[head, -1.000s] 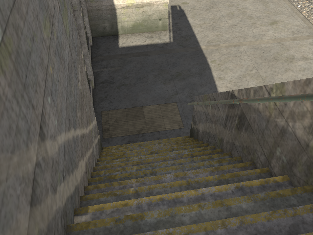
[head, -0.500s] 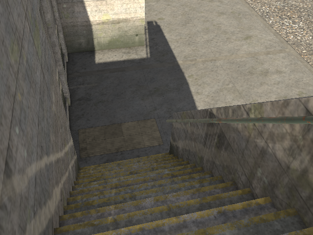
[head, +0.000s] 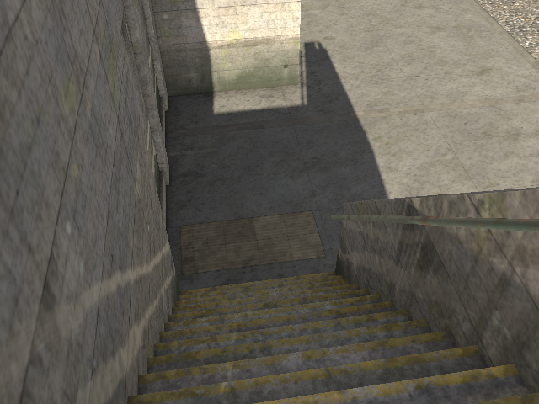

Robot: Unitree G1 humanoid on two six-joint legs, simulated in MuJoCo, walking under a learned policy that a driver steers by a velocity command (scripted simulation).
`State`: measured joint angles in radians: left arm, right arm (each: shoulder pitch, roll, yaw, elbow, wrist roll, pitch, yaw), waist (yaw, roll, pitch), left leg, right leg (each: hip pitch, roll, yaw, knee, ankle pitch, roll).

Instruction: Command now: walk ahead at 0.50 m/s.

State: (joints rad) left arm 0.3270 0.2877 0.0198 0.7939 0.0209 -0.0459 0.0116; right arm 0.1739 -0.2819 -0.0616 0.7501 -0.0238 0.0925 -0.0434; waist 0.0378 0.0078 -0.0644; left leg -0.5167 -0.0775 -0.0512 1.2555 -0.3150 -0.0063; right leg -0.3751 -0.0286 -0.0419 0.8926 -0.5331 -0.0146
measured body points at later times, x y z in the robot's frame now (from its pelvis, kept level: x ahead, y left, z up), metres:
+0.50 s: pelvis +0.11 +0.02 -0.14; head +0.10 +0.02 +0.31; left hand +0.20 +0.28 -0.26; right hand +0.11 -0.27 -0.26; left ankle -0.03 +0.11 -0.65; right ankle +0.18 -0.04 -0.89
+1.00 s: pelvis +0.28 +0.11 -0.34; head +0.23 +0.10 +0.11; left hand +0.27 +0.37 -0.47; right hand +0.42 -0.15 -0.45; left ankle +0.37 +0.23 -1.07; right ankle +0.16 -0.04 -0.91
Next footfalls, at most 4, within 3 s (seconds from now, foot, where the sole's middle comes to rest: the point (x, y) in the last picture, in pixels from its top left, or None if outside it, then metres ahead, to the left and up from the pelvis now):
0.04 left None -0.02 0.11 -0.73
0.50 right None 0.19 -0.04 -0.96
1.04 left None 0.37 0.23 -1.19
1.62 right None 0.63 0.12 -1.42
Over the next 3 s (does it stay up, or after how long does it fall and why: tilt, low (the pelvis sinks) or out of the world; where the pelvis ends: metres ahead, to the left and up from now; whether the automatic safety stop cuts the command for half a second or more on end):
stays up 1.18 0.39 -1.29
